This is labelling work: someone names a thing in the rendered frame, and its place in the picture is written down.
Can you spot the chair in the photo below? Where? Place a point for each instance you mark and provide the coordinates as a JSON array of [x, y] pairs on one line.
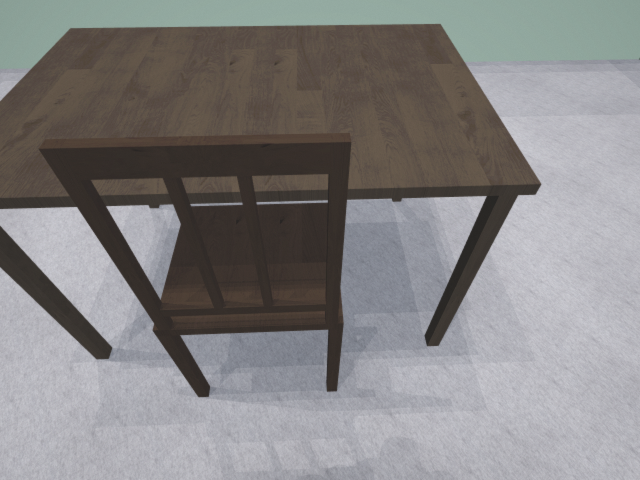
[[235, 268]]

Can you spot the table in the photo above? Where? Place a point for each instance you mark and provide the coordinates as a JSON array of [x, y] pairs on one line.
[[420, 126]]

